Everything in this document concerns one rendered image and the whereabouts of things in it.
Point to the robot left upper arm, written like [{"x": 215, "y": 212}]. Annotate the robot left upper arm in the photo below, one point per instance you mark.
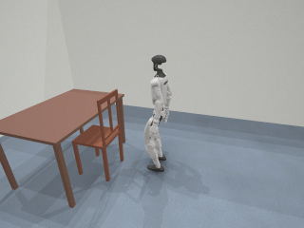
[{"x": 156, "y": 85}]

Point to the robot left hand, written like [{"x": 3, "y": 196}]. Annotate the robot left hand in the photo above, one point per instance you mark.
[{"x": 153, "y": 129}]

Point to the humanoid robot head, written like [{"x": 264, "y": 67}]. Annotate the humanoid robot head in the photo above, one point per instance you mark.
[{"x": 158, "y": 60}]

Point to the robot left forearm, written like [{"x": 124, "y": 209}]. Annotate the robot left forearm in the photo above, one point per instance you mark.
[{"x": 158, "y": 112}]

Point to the table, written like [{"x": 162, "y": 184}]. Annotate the table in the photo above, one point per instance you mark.
[{"x": 53, "y": 121}]

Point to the chair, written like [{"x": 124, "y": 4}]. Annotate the chair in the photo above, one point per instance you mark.
[{"x": 100, "y": 136}]

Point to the robot right forearm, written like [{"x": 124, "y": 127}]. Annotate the robot right forearm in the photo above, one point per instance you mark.
[{"x": 167, "y": 102}]

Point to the robot right foot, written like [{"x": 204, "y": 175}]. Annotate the robot right foot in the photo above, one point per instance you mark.
[{"x": 162, "y": 158}]

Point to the robot right hand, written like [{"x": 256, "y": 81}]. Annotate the robot right hand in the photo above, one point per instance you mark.
[{"x": 166, "y": 114}]

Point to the robot right upper arm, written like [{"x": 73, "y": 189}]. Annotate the robot right upper arm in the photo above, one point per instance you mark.
[{"x": 169, "y": 91}]

